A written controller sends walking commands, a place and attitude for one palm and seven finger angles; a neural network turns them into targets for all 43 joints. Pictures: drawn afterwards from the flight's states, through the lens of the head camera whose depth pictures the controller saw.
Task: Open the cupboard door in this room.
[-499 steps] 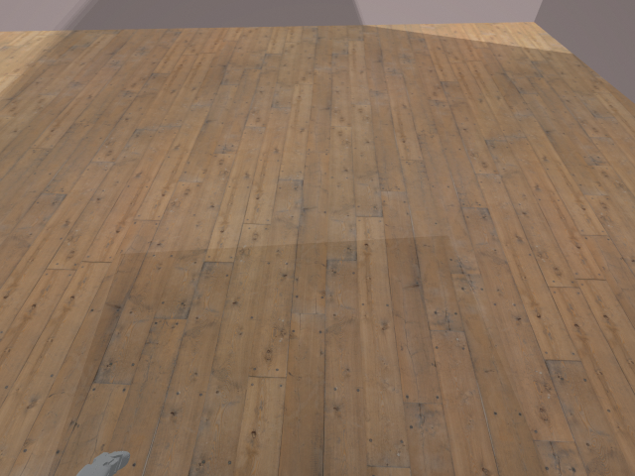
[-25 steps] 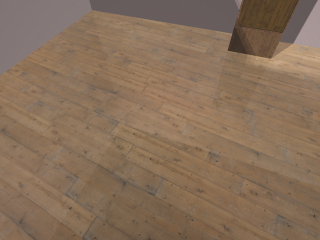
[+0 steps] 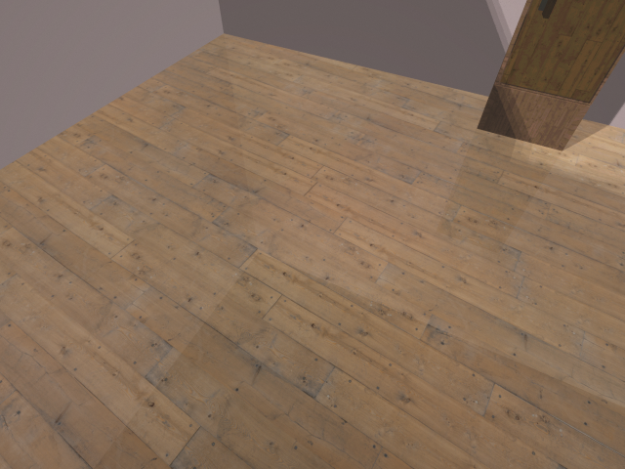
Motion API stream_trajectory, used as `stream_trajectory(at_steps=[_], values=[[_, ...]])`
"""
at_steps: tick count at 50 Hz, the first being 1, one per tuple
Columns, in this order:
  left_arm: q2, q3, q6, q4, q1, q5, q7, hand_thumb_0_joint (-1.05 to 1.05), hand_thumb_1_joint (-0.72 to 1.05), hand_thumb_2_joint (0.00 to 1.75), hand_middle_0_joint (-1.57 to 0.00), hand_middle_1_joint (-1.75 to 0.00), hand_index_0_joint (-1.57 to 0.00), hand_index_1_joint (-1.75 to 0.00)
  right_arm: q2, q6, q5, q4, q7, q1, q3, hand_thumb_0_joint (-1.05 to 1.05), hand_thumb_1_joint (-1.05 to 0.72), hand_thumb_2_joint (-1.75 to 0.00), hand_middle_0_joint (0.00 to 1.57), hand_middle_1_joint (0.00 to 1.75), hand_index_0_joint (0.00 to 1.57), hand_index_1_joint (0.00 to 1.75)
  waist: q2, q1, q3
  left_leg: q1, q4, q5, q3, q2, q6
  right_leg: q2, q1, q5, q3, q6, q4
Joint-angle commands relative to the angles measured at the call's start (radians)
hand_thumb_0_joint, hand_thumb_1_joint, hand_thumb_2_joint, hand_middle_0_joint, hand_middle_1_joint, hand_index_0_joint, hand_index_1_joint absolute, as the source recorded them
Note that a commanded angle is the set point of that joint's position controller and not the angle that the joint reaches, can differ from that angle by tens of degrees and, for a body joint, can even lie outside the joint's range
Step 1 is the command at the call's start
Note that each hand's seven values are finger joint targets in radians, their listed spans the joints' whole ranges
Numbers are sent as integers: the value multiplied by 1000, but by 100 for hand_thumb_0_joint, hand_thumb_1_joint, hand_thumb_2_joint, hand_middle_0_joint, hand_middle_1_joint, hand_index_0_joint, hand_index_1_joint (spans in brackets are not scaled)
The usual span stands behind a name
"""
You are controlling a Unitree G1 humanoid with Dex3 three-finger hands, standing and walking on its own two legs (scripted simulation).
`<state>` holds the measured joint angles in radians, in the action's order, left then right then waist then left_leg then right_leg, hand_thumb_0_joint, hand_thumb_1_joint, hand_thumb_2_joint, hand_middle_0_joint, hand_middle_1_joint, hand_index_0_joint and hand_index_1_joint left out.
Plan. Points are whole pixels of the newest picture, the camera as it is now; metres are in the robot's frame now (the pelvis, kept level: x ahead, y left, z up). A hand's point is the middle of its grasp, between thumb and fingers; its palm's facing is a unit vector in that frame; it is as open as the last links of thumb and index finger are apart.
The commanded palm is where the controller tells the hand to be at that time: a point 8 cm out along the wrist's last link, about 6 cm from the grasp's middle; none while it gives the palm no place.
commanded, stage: stand and wait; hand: left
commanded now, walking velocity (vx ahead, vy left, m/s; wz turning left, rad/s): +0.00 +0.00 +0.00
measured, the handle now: out of the picture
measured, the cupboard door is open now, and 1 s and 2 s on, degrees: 0 0 0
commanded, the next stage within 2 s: turn or walk to find it in 0.74 s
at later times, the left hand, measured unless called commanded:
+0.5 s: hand out of the picture +0.09 +0.23 -0.15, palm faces -0.03 -0.94 -0.33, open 7.4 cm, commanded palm none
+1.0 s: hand out of the picture +0.11 +0.22 -0.15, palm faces -0.03 -0.95 -0.32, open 7.4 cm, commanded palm none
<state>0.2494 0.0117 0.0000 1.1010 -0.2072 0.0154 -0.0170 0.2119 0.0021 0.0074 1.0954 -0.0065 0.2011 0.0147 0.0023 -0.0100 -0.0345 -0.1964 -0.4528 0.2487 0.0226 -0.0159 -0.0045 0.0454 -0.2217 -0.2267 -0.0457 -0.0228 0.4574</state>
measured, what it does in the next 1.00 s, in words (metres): stands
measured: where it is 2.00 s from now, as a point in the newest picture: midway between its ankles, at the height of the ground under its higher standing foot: outside the picture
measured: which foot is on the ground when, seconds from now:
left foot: down 0.00-1.00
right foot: down 0.00-1.00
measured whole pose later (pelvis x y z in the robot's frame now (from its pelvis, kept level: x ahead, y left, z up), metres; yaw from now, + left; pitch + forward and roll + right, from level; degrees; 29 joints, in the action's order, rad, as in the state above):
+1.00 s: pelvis +0.02 -0.02 +0.00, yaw +0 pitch -2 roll +0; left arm 0.31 -0.01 0.01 1.09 -0.10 0.00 0.00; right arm 0.31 0.00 0.01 1.11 0.00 0.13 -0.01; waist 0.01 0.00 -0.07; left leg -0.10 -0.38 0.25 0.03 0.01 0.02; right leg 0.02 -0.13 -0.23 -0.06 0.00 0.40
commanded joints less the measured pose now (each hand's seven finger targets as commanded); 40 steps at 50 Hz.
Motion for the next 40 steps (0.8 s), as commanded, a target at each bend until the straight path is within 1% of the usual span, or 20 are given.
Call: stream_trajectory(at_steps=[1, 2, 4, 6, 9, 12, 13, 14, 17, 18, 19, 21, 23, 27, 29, 31, 35, 36, 39, 40], values=[[149, 20, 27, -38, -5, -2, -6, 0, 90, 90, -20, -30, -20, -30, 180, 19, -2, -47, -11, 16, 34, 0, -90, -90, 20, 30, 20, 30, -30, 13, 63, 28, 72, -198, 80, 125, -15, 93, 45, 168, 83, 31, -69], [157, 22, 30, -37, -4, -2, -5, 0, 90, 90, -20, -30, -20, -30, 190, 21, -2, -46, -11, 5, 33, 0, -90, -90, 20, 30, 20, 30, -30, 10, 66, 33, 78, -198, 80, 128, -18, 96, 48, 168, 86, 33, -75], [176, 22, 33, -32, 9, -2, -3, 0, 90, 90, -20, -30, -20, -30, 207, 22, -3, -45, -11, -13, 33, 0, -90, -90, 20, 30, 20, 30, -43, 13, 42, 30, 91, -170, 79, 126, -16, 96, 44, 138, 93, 34, -95], [193, 24, 36, -27, 9, -2, -2, 0, 90, 90, -20, -30, -20, -30, 226, 24, -4, -42, -11, -32, 35, 0, -90, -90, 20, 30, 20, 30, -40, 9, 45, 48, 93, -167, 77, 126, -17, 96, 45, 133, 100, 38, -110], [216, 27, 39, -25, 29, -3, 0, 0, 90, 90, -20, -30, -20, -30, 249, 24, -1, -40, -10, -61, 35, 0, -90, -90, 20, 30, 20, 30, -38, 8, 25, 53, 111, -137, 74, 126, -16, 96, 39, 92, 107, 40, -137], [240, 32, 41, -27, 49, -2, 3, 0, 90, 90, -20, -30, -20, -30, 274, 27, 0, -41, -8, -83, 34, 0, -90, -90, 20, 30, 20, 30, -20, 9, 29, 59, 125, -134, 76, 130, -17, 97, 53, 84, 114, 44, -154], [250, 31, 41, -29, 55, -2, 4, 0, 90, 90, -20, -30, -20, -30, 281, 27, 1, -42, -8, -95, 34, 0, -90, -90, 20, 30, 20, 30, -21, 5, 19, 60, 130, -124, 76, 129, -16, 97, 49, 72, 116, 44, -163], [255, 33, 41, -29, 60, -2, 5, 0, 90, 90, -20, -30, -20, -30, 290, 27, 2, -43, -7, -103, 32, 0, -90, -90, 20, 30, 20, 30, -7, 5, 19, 60, 134, -115, 75, 129, -16, 98, 51, 58, 119, 44, -171], [276, 34, 40, -32, 85, -3, 8, 0, 90, 90, -20, -30, -20, -30, 306, 27, 4, -46, -5, -114, 29, 0, -90, -90, 20, 30, 20, 30, -14, 5, 29, 64, 143, -112, 73, 131, -13, 99, 67, 45, 126, 46, -186], [281, 35, 41, -35, 92, -4, 10, 0, 90, 90, -20, -30, -20, -30, 312, 28, 4, -47, -5, -117, 27, 0, -90, -90, 20, 30, 20, 30, 3, 5, 38, 65, 145, -123, 75, 131, -13, 100, 79, 59, 128, 46, -186], [286, 35, 40, -35, 97, -5, 10, 0, 90, 90, -20, -30, -20, -30, 317, 29, 5, -46, -5, -123, 25, 0, -90, -90, 20, 30, 20, 30, 5, 4, 44, 70, 148, -134, 76, 134, -12, 100, 86, 79, 126, 47, -184], [293, 34, 40, -35, 108, -4, 12, 0, 90, 90, -20, -30, -20, -30, 325, 28, 4, -50, -5, -130, 24, 0, -90, -90, 20, 30, 20, 30, 0, 3, 44, 74, 149, -145, 75, 137, -11, 99, 95, 100, 122, 47, -188], [300, 33, 39, -37, 120, -6, 13, 0, 90, 90, -20, -30, -20, -30, 335, 29, 6, -49, -5, -137, 21, 0, -90, -90, 20, 30, 20, 30, 9, 2, 45, 76, 157, -154, 72, 139, -9, 100, 105, 122, 123, 48, -188], [310, 31, 36, -44, 143, -7, 15, 0, 90, 90, -20, -30, -20, -30, 345, 29, 6, -51, -4, -137, 15, 0, -90, -90, 20, 30, 20, 30, 6, 2, 44, 68, 168, -158, 72, 142, -8, 98, 123, 131, 121, 49, -188], [313, 29, 36, -44, 143, -8, 17, 0, 90, 90, -20, -30, -20, -30, 352, 31, 5, -53, -5, -140, 14, 0, -90, -90, 20, 30, 20, 30, 9, -1, 60, 85, 165, -181, 70, 144, -9, 99, 131, 164, 118, 49, -183], [314, 29, 38, -47, 145, -8, 16, 0, 90, 90, -20, -30, -20, -30, 353, 31, 4, -52, -6, -134, 13, 0, -90, -90, 20, 30, 20, 30, -12, 2, 78, 98, 159, -217, 67, 147, -9, 99, 148, 218, 114, 50, -176], [314, 26, 39, -52, 149, -10, 13, 0, 90, 90, -20, -30, -20, -30, 357, 34, 3, -49, -8, -127, 12, 0, -90, -90, 20, 30, 20, 30, -8, 3, 92, 115, 159, -267, 59, 151, -7, 102, 168, 287, 108, 51, -162], [314, 27, 39, -52, 144, -10, 12, 0, 90, 90, -20, -30, -20, -30, 357, 32, 2, -50, -9, -128, 12, 0, -90, -90, 20, 30, 20, 30, -15, 2, 96, 122, 154, -279, 60, 151, -7, 100, 169, 302, 107, 52, -161], [313, 29, 36, -57, 149, -11, 10, 0, 90, 90, -20, -30, -20, -30, 352, 31, 2, -49, -9, -123, 14, 0, -90, -90, 20, 30, 20, 30, -9, 2, 84, 105, 150, -303, 61, 149, -5, 104, 179, 312, 88, 47, -142], [301, 29, 32, -60, 146, -11, 8, 0, 90, 90, -20, -30, -20, -30, 339, 28, 3, -50, -8, -117, 13, 0, -90, -90, 20, 30, 20, 30, -9, 1, 78, 93, 143, -315, 63, 148, -4, 105, 178, 308, 78, 43, -129]])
